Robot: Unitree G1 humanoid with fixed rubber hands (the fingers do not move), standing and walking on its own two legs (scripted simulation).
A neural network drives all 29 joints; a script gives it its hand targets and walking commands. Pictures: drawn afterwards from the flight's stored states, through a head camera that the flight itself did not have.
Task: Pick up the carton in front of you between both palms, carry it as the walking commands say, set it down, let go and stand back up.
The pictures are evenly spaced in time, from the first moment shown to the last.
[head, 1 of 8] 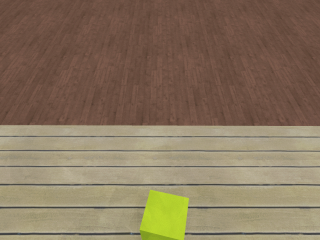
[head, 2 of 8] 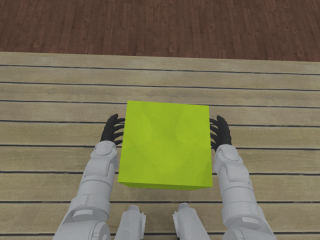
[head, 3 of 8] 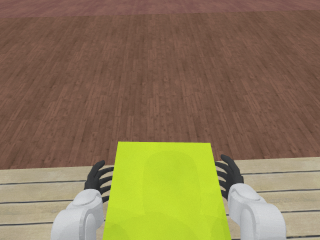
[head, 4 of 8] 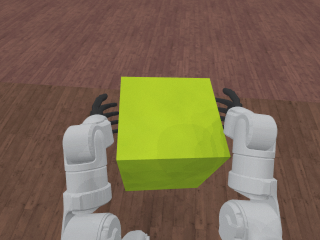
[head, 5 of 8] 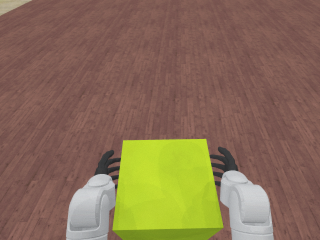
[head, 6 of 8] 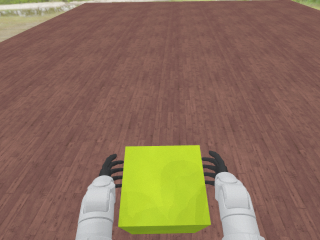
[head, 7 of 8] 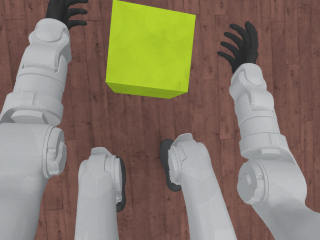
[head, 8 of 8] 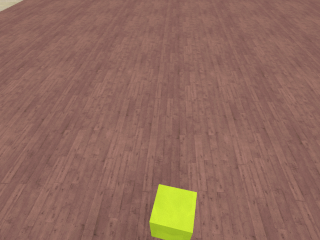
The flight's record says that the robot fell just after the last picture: no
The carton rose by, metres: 1.07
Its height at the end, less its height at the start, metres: +0.38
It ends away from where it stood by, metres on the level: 5.90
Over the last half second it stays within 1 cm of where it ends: yes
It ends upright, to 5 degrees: yes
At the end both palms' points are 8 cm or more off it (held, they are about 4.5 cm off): yes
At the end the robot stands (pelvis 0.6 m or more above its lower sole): yes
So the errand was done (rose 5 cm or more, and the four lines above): yes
